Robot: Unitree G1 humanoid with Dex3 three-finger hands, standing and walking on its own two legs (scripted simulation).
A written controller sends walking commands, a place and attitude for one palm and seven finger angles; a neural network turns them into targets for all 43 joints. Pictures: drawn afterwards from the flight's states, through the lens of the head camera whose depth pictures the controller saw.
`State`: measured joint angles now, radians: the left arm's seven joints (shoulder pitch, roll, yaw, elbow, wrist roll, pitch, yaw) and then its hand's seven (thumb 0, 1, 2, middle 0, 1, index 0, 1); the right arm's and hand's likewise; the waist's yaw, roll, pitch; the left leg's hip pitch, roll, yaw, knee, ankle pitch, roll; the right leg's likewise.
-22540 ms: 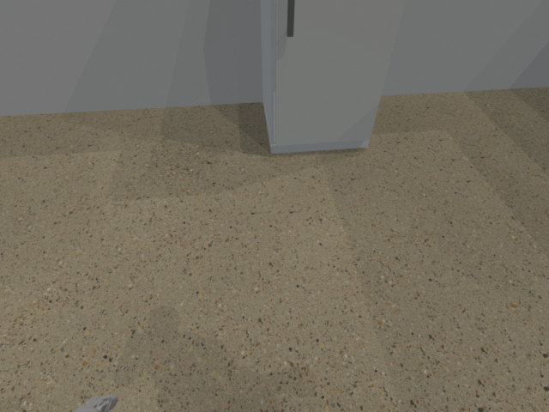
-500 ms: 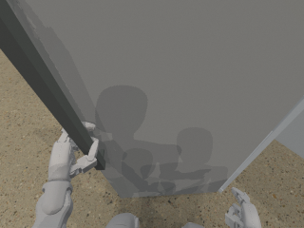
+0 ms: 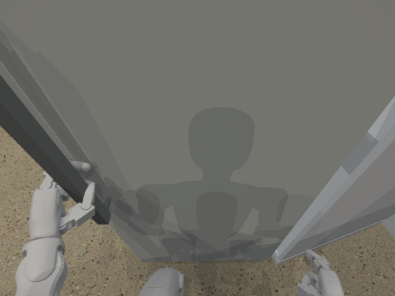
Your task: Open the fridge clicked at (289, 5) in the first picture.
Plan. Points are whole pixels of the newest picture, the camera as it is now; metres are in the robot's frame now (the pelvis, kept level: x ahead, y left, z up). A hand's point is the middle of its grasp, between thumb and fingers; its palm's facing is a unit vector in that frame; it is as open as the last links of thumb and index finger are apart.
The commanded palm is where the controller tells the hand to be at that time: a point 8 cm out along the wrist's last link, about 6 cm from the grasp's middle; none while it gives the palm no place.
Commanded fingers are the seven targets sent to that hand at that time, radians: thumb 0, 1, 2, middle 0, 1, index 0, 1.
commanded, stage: stop walking and hold the door back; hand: left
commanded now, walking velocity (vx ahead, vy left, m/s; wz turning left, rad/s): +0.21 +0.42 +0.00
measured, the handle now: (57, 150) +0.30 +0.24 +0.18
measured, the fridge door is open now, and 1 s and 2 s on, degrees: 72 66 68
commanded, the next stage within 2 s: loosen the grip on the handle in 1.52 s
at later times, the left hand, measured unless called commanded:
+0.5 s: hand (87, 193) +0.27 +0.21 +0.09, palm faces +0.38 -0.89 -0.26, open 5.8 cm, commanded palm +0.26 +0.25 +0.09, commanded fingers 0.00 0.90 0.90 -0.45 -1.40 -0.45 -1.40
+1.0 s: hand (94, 175) +0.31 +0.21 +0.10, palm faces +0.34 -0.92 -0.21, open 5.9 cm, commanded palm +0.26 +0.25 +0.09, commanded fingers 0.00 0.90 0.90 -0.45 -1.40 -0.45 -1.40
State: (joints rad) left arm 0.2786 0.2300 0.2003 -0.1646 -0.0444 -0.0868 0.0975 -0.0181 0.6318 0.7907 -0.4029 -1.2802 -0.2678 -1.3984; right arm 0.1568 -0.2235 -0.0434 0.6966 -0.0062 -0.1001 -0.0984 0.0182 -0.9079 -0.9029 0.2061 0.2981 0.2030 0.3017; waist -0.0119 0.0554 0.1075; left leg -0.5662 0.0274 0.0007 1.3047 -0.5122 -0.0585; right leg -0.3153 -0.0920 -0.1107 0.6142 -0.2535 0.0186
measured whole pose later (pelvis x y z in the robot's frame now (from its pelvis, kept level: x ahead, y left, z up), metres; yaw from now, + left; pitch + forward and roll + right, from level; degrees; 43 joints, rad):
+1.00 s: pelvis -0.08 -0.04 +0.00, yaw +5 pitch -2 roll +0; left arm -0.53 0.33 0.21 0.72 -0.06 -0.14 0.08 0.00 0.66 0.76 -0.40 -1.35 -0.39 -1.40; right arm 0.28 -0.25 0.02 0.70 0.03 -0.10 -0.09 0.02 -0.91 -0.90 0.20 0.30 0.20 0.30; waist -0.02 0.02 0.12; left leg -0.26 0.08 0.10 0.58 -0.28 -0.03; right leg -0.28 0.00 -0.06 0.57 -0.23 -0.02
